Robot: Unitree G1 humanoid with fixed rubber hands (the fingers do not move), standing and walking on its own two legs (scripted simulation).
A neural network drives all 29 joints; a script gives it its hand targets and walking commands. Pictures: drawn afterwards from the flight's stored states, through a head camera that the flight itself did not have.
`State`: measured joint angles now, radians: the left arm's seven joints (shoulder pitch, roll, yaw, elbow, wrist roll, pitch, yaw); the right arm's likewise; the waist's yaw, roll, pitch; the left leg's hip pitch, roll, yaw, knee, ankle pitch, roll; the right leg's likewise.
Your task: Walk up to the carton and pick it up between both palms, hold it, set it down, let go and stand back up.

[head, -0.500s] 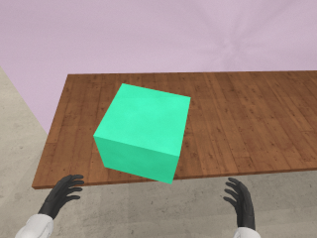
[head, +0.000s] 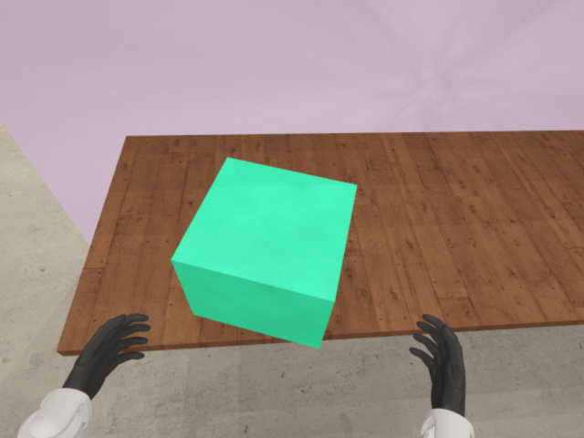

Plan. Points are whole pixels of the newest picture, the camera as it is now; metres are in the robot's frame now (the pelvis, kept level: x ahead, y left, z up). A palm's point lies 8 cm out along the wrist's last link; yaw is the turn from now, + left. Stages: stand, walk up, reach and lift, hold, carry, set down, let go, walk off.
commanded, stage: reach and lift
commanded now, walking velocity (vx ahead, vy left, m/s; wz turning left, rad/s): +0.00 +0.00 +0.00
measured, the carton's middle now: (272, 251) +0.40 +0.05 -0.04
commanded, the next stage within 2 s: none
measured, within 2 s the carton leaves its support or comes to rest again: neither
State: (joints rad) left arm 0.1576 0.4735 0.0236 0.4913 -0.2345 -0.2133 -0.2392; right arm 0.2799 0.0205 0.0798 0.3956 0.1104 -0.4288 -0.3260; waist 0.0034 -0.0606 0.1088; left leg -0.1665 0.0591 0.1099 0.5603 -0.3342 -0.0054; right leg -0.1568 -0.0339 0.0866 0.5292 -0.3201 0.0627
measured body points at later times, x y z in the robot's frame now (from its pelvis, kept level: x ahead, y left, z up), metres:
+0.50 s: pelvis +0.00 +0.00 +0.00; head +0.02 +0.03 +0.45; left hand +0.28 +0.27 +0.01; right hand +0.26 -0.16 +0.01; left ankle -0.02 +0.12 -0.73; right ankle -0.02 -0.16 -0.73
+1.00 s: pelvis -0.01 +0.00 +0.00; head +0.03 +0.03 +0.45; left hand +0.35 +0.26 +0.05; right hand +0.33 -0.14 +0.04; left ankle -0.02 +0.12 -0.73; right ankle -0.02 -0.16 -0.73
